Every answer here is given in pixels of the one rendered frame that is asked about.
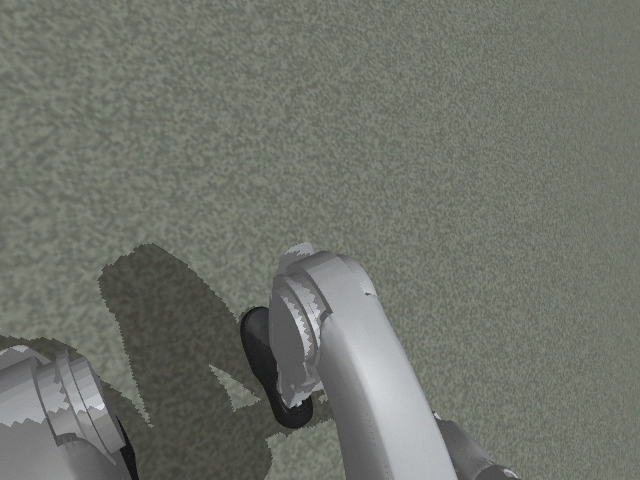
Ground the right robot foot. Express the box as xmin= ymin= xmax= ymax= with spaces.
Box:
xmin=240 ymin=307 xmax=313 ymax=429

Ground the right robot hand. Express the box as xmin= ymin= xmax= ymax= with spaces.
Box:
xmin=431 ymin=410 xmax=496 ymax=480

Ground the left robot foot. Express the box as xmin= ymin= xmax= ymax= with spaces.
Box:
xmin=116 ymin=416 xmax=139 ymax=480

